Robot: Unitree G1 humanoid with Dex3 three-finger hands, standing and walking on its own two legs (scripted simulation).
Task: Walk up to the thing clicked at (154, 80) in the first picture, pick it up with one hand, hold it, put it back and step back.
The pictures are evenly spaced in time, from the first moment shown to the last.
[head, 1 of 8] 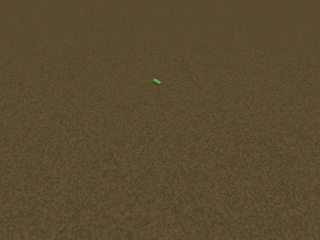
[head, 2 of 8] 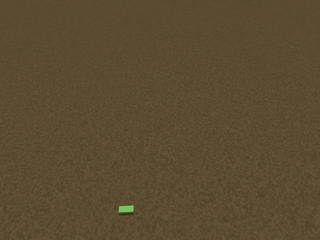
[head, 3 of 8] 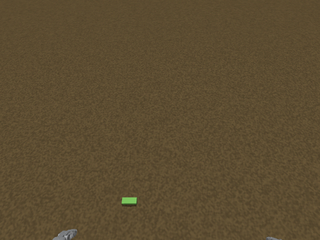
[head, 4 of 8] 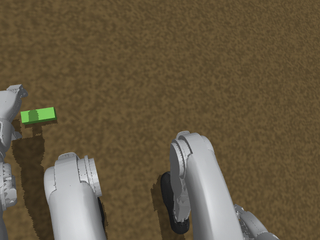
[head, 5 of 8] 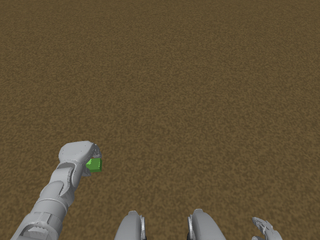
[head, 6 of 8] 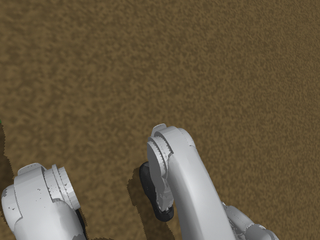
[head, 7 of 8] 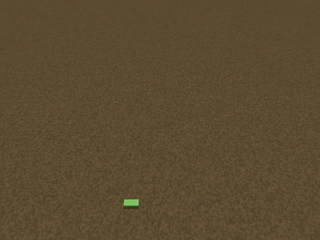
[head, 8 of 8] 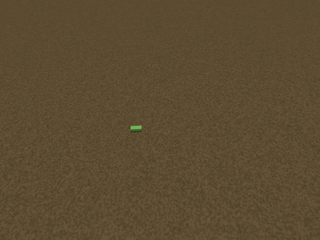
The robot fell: no
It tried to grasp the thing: yes
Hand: left
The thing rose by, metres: 0.69
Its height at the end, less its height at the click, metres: +0.00
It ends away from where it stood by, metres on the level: 0.01
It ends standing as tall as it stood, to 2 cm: yes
